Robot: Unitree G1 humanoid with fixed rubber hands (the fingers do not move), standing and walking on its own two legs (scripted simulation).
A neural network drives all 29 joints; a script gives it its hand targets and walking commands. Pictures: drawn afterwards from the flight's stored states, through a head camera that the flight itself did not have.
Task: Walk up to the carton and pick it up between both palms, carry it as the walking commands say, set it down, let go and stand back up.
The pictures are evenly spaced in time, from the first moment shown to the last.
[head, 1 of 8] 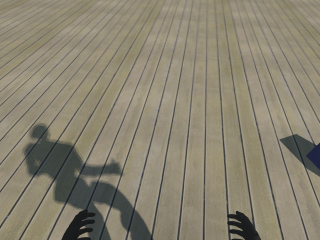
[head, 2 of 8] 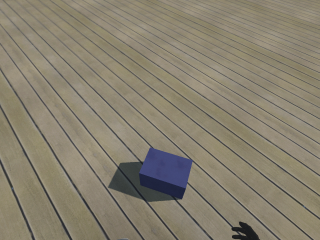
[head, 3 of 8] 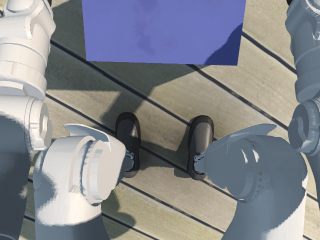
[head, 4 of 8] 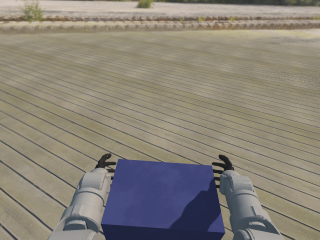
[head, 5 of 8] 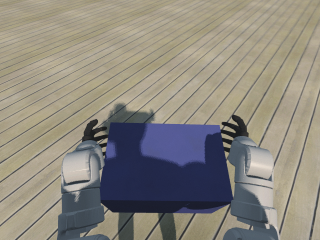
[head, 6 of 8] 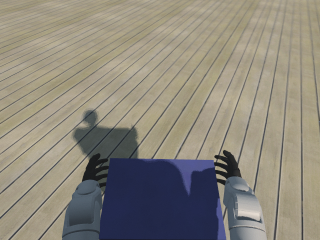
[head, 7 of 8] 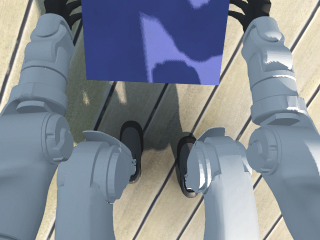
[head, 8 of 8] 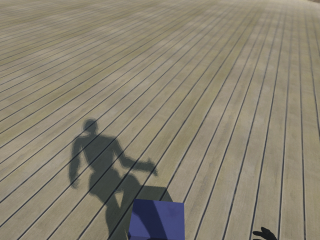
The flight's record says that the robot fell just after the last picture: no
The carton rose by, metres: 0.70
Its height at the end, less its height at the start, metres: +0.00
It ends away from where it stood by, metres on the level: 0.89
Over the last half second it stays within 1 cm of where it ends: yes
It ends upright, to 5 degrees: yes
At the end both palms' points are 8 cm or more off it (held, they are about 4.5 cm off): yes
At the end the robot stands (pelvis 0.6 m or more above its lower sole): yes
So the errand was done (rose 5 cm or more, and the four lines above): yes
